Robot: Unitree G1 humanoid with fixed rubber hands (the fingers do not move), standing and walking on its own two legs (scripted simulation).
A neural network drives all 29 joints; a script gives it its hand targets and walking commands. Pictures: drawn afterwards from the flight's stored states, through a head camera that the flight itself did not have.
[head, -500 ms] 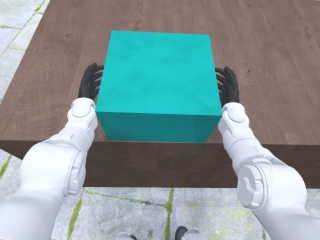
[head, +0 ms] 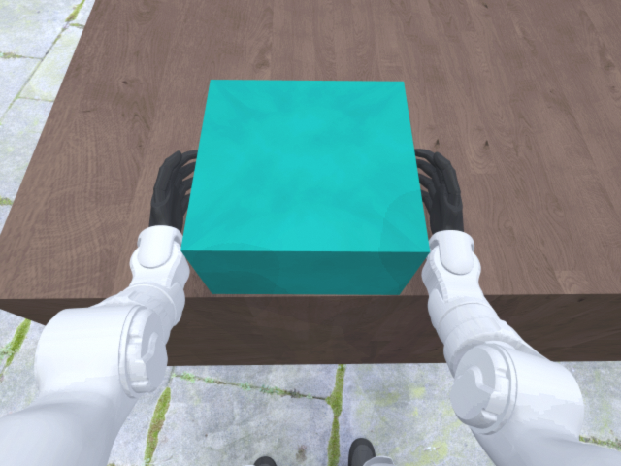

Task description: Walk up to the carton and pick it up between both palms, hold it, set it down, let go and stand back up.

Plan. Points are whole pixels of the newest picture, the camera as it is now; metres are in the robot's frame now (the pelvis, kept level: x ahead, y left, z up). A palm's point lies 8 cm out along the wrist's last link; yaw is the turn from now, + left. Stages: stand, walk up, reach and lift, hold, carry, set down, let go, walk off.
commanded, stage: reach and lift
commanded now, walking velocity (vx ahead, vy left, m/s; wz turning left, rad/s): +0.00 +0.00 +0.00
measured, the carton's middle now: (306, 189) +0.48 -0.01 +0.00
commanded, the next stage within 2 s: none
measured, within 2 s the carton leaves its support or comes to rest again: neither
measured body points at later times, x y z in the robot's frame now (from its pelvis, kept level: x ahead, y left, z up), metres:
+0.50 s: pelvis +0.00 +0.00 +0.00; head +0.15 +0.00 +0.43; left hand +0.46 +0.17 +0.01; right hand +0.44 -0.18 +0.01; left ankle -0.02 +0.12 -0.72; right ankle +0.01 -0.13 -0.72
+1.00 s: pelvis -0.01 +0.00 +0.00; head +0.16 +0.00 +0.42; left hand +0.46 +0.17 +0.00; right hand +0.44 -0.18 +0.01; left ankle -0.02 +0.12 -0.72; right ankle +0.01 -0.13 -0.72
